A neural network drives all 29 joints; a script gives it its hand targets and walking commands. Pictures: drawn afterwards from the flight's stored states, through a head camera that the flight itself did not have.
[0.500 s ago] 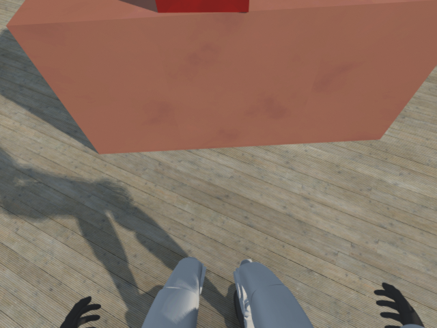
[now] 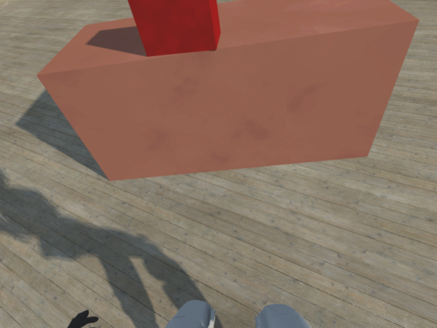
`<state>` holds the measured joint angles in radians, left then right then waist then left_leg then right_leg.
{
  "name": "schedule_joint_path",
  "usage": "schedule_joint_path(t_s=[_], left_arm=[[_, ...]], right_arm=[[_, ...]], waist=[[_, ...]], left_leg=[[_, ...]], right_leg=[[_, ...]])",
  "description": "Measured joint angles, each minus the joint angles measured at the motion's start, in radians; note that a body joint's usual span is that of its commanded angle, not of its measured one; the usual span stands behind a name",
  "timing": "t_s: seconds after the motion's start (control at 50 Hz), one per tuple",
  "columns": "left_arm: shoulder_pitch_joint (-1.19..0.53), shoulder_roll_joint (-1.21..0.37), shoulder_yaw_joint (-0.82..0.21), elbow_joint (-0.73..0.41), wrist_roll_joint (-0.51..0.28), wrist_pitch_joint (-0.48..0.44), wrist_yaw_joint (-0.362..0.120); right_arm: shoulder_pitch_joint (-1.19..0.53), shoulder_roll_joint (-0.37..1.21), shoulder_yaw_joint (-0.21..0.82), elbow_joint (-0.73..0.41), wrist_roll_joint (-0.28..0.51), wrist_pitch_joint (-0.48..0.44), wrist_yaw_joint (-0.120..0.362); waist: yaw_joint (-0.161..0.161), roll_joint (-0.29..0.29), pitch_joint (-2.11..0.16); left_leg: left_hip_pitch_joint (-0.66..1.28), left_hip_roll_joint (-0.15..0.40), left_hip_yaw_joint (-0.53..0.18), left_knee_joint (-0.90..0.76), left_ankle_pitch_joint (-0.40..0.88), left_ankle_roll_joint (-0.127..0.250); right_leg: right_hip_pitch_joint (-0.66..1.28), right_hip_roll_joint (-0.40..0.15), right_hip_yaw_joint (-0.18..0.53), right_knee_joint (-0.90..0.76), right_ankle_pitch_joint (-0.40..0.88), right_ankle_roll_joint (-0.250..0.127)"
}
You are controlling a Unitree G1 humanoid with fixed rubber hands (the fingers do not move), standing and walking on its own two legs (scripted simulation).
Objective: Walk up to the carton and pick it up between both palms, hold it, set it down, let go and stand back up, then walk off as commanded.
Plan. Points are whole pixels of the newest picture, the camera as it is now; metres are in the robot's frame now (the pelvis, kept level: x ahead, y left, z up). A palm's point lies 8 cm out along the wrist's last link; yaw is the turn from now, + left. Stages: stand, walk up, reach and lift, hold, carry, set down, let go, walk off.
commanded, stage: walk off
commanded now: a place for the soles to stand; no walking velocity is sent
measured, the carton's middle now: (177, 13) +1.19 +0.12 +0.15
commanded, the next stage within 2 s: stand in 0.24 s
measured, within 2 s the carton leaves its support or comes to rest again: neither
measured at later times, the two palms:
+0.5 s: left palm out of the picture -0.01 +0.24 -0.03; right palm out of the picture -0.08 -0.37 -0.10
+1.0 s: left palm out of the picture -0.07 +0.29 -0.05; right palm out of the picture -0.02 -0.27 -0.04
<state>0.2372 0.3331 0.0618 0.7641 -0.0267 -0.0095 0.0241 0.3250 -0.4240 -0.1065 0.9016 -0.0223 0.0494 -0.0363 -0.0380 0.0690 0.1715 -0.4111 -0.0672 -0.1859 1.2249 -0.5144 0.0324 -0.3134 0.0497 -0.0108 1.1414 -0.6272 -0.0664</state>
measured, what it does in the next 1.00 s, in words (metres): walks backwards: left foot, then right foot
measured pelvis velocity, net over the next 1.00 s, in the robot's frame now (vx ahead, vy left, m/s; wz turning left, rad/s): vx -0.13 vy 0.03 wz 0.04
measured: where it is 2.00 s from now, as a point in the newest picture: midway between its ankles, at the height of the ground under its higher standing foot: outside the picture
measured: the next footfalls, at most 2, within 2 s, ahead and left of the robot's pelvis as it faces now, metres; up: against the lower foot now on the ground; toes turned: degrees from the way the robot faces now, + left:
left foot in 0.28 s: +0.04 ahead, +0.12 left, +0.00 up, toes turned -8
right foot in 0.38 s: -0.02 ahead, -0.15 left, +0.00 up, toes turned +5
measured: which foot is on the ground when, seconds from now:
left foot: up 0.00-0.26, down 0.28-0.40, up 0.42-0.68, down 0.70-1.00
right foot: down 0.00-0.26, up 0.28-0.36, down 0.38-1.00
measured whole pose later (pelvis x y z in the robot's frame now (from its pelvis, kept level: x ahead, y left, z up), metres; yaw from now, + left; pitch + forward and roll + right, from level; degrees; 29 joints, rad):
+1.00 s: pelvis -0.13 +0.03 +0.06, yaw +2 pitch -7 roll -3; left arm 0.23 0.24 0.06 0.81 -0.03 -0.02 0.01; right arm 0.13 -0.33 -0.11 0.94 -0.02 0.01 -0.01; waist 0.03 0.05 0.15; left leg -0.33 -0.03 -0.14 0.73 -0.28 0.01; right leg -0.26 0.01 0.06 0.62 -0.31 0.01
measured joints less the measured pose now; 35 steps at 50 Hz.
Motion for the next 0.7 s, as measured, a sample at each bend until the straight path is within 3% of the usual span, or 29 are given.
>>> schedule_joint_path(t_s=[0.06, 0.14, 0.18, 0.22, 0.26, 0.28, 0.32, 0.34, 0.36, 0.38, 0.4, 0.46, 0.52, 0.64, 0.7], left_arm=[[0.024, -0.027, 0.000, 0.012, 0.000, -0.005, 0.013], [0.025, -0.029, 0.000, 0.037, 0.000, -0.006, 0.031], [0.025, -0.029, 0.000, 0.037, 0.000, -0.006, 0.038], [0.025, -0.029, 0.000, 0.037, 0.000, -0.006, 0.040], [0.025, -0.019, 0.000, 0.037, 0.000, -0.007, 0.041], [0.022, -0.010, 0.000, 0.038, 0.000, -0.006, 0.041], [0.003, 0.003, 0.000, 0.038, 0.000, -0.004, 0.038], [0.004, 0.000, -0.001, 0.037, 0.000, -0.004, 0.030], [0.005, -0.003, -0.001, 0.036, 0.000, -0.004, 0.021], [0.005, 0.001, 0.000, 0.036, 0.000, -0.005, 0.015], [-0.002, -0.002, -0.001, 0.037, 0.000, -0.005, 0.012], [-0.003, -0.047, -0.001, 0.040, 0.000, -0.003, -0.002], [-0.003, -0.085, -0.001, 0.040, 0.000, -0.003, -0.002], [-0.003, -0.092, 0.000, 0.040, 0.000, -0.009, 0.004], [-0.003, -0.093, 0.000, 0.040, 0.000, -0.009, 0.004]], right_arm=[[-0.024, -0.001, 0.000, -0.001, 0.000, 0.000, 0.015], [-0.031, -0.001, 0.000, -0.001, 0.000, 0.000, 0.046], [-0.021, -0.001, 0.000, -0.001, 0.000, 0.000, 0.059], [0.006, -0.004, 0.000, -0.006, -0.001, 0.000, 0.069], [0.058, -0.012, 0.000, -0.021, -0.001, -0.002, 0.073], [0.089, -0.021, -0.001, -0.022, -0.001, -0.009, 0.066], [0.117, -0.015, -0.001, 0.005, -0.001, -0.006, 0.035], [0.119, -0.013, 0.000, 0.027, -0.001, -0.001, 0.022], [0.114, -0.010, 0.000, 0.041, -0.001, 0.002, 0.011], [0.103, -0.004, 0.001, 0.042, -0.001, 0.002, 0.008], [0.074, 0.001, 0.000, 0.042, -0.001, 0.002, 0.007], [0.018, 0.004, 0.000, 0.042, -0.001, 0.002, 0.008], [-0.015, 0.004, 0.000, 0.042, -0.001, 0.002, 0.008], [-0.073, 0.004, 0.000, 0.042, -0.001, 0.002, 0.009], [-0.084, 0.003, 0.000, 0.041, -0.001, -0.009, 0.009]], waist=[[0.023, 0.029, -0.011], [0.020, 0.063, -0.014], [0.006, 0.068, -0.016], [-0.014, 0.067, -0.017], [-0.042, 0.058, -0.017], [-0.056, 0.061, -0.023], [-0.063, 0.032, -0.008], [-0.052, 0.029, -0.021], [-0.034, 0.028, -0.038], [-0.017, 0.017, -0.054], [-0.014, 0.016, -0.032], [-0.028, 0.025, -0.004], [-0.010, 0.027, -0.018], [0.019, 0.028, -0.019], [0.034, 0.029, -0.020]], left_leg=[[-0.049, -0.073, -0.001, 0.056, 0.055, 0.011], [-0.069, -0.101, -0.002, 0.003, 0.098, -0.006], [-0.057, -0.098, -0.002, -0.076, 0.105, -0.008], [-0.009, -0.087, -0.002, -0.205, 0.105, 0.010], [0.088, -0.059, 0.006, -0.393, 0.134, 0.068], [0.129, -0.030, 0.002, -0.489, 0.154, 0.108], [0.114, -0.031, 0.013, -0.468, 0.176, 0.021], [0.093, -0.026, 0.019, -0.445, 0.176, -0.022], [0.065, -0.016, 0.027, -0.426, 0.176, -0.059], [0.027, -0.014, 0.036, -0.399, 0.172, -0.079], [0.011, -0.005, 0.034, -0.370, 0.165, -0.081], [0.012, -0.006, 0.035, -0.340, 0.135, -0.031], [0.012, -0.011, 0.034, -0.307, 0.134, 0.004], [0.014, 0.022, 0.034, -0.314, 0.134, 0.009], [0.064, 0.050, 0.032, -0.443, 0.132, 0.008]], right_leg=[[0.011, 0.000, -0.013, -0.039, 0.045, -0.002], [0.029, 0.000, -0.045, -0.174, 0.138, 0.026], [0.029, 0.000, -0.058, -0.264, 0.198, 0.067], [0.028, 0.000, -0.065, -0.352, 0.259, 0.137], [0.012, 0.000, -0.066, -0.374, 0.290, 0.209], [-0.036, 0.003, -0.068, -0.250, 0.240, 0.216], [-0.068, 0.002, 0.003, 0.012, 0.138, 0.175], [-0.057, 0.001, 0.038, 0.041, 0.105, 0.144], [-0.024, -0.013, 0.065, -0.043, 0.084, 0.115], [0.018, -0.041, 0.088, -0.204, 0.080, 0.109], [0.022, -0.037, 0.087, -0.239, 0.087, 0.099], [0.019, -0.022, 0.063, -0.217, 0.130, 0.060], [0.019, -0.022, 0.063, -0.269, 0.178, 0.059], [0.019, -0.022, 0.063, -0.405, 0.281, 0.067], [0.019, -0.022, 0.061, -0.432, 0.301, 0.075]])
